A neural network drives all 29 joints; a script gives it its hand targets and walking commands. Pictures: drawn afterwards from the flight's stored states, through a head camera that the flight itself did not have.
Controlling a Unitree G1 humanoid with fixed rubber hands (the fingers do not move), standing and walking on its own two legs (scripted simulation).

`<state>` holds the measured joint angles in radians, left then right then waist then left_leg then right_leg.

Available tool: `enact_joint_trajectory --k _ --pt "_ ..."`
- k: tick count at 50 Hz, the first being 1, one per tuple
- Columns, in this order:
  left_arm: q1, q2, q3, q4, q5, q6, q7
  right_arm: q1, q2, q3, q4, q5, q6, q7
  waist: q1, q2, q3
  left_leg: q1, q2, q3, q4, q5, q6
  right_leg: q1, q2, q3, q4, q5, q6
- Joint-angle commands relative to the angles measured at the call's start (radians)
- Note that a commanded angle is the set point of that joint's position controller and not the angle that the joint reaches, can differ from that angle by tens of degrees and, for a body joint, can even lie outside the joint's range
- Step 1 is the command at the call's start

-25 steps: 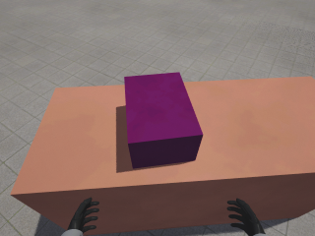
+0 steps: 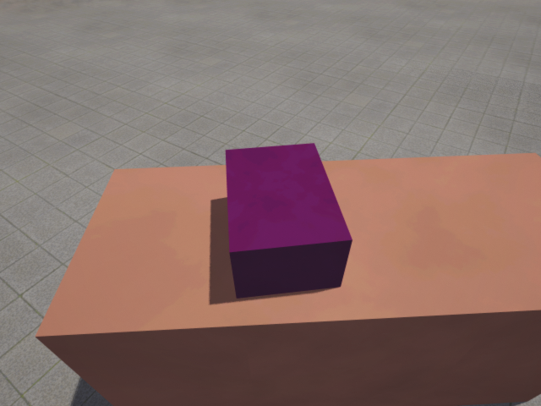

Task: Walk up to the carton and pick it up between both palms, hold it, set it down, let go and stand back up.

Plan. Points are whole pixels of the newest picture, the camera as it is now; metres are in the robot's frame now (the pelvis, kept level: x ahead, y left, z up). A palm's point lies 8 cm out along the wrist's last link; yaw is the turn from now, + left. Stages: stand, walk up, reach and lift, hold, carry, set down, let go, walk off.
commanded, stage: stand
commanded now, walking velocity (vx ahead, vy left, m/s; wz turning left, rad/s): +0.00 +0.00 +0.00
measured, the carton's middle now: (279, 213) +0.53 -0.01 -0.05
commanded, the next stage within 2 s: none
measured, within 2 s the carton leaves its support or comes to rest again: neither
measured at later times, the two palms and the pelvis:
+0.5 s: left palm out of the picture -0.02 +0.26 -0.14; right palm out of the picture -0.01 -0.23 -0.12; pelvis -0.03 +0.02 +0.00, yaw +0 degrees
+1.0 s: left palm out of the picture -0.03 +0.26 -0.14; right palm out of the picture -0.01 -0.22 -0.13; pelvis -0.02 +0.02 +0.00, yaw +0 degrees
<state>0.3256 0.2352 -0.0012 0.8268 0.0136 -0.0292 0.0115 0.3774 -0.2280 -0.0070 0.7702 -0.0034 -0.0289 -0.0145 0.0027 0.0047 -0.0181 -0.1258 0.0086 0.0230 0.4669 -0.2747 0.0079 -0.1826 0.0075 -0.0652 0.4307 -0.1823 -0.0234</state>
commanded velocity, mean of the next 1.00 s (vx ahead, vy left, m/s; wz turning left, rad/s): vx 0.00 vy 0.00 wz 0.00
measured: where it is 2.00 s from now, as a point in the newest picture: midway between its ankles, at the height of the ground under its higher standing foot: outside the picture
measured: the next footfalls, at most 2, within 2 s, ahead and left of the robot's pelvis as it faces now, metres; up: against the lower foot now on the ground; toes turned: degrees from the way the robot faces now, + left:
none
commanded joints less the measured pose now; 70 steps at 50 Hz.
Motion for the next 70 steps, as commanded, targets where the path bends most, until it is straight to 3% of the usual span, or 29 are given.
enact_joint_trajectory --k 1,9,13,19,25,31,36,47,61,62,70 --pt "0.007 0.138 0.024 -0.043 0.001 -0.014 0.008 0.050 -0.143 -0.025 -0.049 -0.002 -0.018 -0.005 -0.005 -0.009 0.114 -0.165 0.083 -0.117 -0.144 -0.036 0.013 0.006 -0.111 0.154 -0.108 -0.028 0.010" --pt "0.037 0.135 0.016 0.000 0.001 -0.003 0.010 0.074 -0.140 -0.018 -0.021 0.001 -0.011 -0.007 0.009 0.005 0.131 -0.215 0.078 -0.127 -0.161 -0.133 0.016 -0.020 -0.112 0.158 -0.098 -0.113 0.016" --pt "0.059 0.126 0.014 0.027 0.003 0.005 0.010 0.086 -0.144 -0.025 -0.015 0.001 -0.003 -0.008 0.008 -0.001 0.165 -0.261 0.086 -0.151 -0.189 -0.228 0.021 -0.051 -0.102 0.155 -0.085 -0.174 0.020" --pt "0.089 0.123 0.016 0.053 0.005 0.008 0.012 0.104 -0.145 -0.027 0.004 0.004 0.001 -0.009 0.003 0.020 0.178 -0.297 0.082 -0.162 -0.202 -0.272 0.021 -0.061 -0.098 0.156 -0.078 -0.204 0.024" --pt "0.103 0.127 0.020 0.069 0.004 0.006 0.014 0.113 -0.136 -0.024 0.017 0.002 0.004 -0.009 0.000 -0.012 0.161 -0.275 0.076 -0.155 -0.185 -0.252 0.024 -0.086 -0.104 0.164 -0.077 -0.208 0.026" --pt "0.128 0.099 0.018 0.088 0.003 0.010 0.016 0.105 -0.132 -0.026 0.028 0.004 0.004 -0.012 0.006 0.013 0.169 -0.292 0.088 -0.176 -0.204 -0.248 0.022 -0.084 -0.094 0.148 -0.056 -0.176 0.025" --pt "0.139 0.095 0.020 0.103 0.005 0.011 0.019 0.108 -0.134 -0.027 0.045 0.004 0.009 -0.015 0.006 -0.006 0.154 -0.272 0.082 -0.166 -0.199 -0.251 0.022 -0.087 -0.095 0.156 -0.063 -0.188 0.024" --pt "0.136 0.077 0.018 0.123 -0.001 0.009 0.024 0.110 -0.113 -0.027 0.073 0.003 0.006 -0.018 -0.001 -0.033 0.127 -0.202 0.078 -0.147 -0.155 -0.126 0.025 -0.100 -0.107 0.162 -0.078 -0.142 0.019" --pt "0.119 0.068 0.006 0.152 -0.005 0.008 0.033 0.107 -0.083 -0.011 0.110 0.010 0.004 -0.027 0.003 -0.010 0.107 -0.143 0.087 -0.128 -0.153 0.047 0.023 -0.041 -0.122 0.153 -0.067 0.016 0.015" --pt "0.093 0.069 0.007 0.146 -0.009 0.010 0.033 0.084 -0.080 -0.012 0.110 0.006 0.003 -0.026 0.004 0.019 0.142 -0.159 0.087 -0.115 -0.144 0.062 0.014 -0.051 -0.124 0.141 -0.062 0.033 0.018" --pt "0.078 0.063 0.000 0.160 -0.008 0.013 0.036 0.083 -0.077 -0.010 0.131 0.009 0.002 -0.031 0.001 -0.010 0.109 -0.116 0.094 -0.113 -0.141 0.136 0.010 -0.018 -0.125 0.129 -0.056 0.085 0.018"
